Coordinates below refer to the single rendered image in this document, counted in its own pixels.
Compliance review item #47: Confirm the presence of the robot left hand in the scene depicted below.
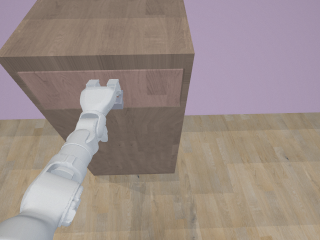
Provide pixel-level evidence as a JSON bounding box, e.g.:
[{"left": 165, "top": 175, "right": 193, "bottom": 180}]
[{"left": 80, "top": 79, "right": 121, "bottom": 142}]

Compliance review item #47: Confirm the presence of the cabinet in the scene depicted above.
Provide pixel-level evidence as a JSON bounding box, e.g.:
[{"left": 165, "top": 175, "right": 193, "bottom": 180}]
[{"left": 0, "top": 0, "right": 195, "bottom": 176}]

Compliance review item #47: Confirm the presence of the robot left upper arm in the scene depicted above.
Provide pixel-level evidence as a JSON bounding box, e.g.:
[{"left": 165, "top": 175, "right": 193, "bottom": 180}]
[{"left": 0, "top": 171, "right": 84, "bottom": 240}]

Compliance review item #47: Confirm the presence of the robot left forearm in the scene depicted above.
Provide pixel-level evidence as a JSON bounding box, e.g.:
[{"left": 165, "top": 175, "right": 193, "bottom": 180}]
[{"left": 20, "top": 110, "right": 106, "bottom": 213}]

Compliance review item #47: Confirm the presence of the drawer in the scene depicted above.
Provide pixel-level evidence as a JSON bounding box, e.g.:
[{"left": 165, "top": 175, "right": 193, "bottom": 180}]
[{"left": 18, "top": 68, "right": 183, "bottom": 109}]

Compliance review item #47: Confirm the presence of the handle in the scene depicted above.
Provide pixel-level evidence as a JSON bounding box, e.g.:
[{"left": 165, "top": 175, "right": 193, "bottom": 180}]
[{"left": 111, "top": 90, "right": 124, "bottom": 110}]

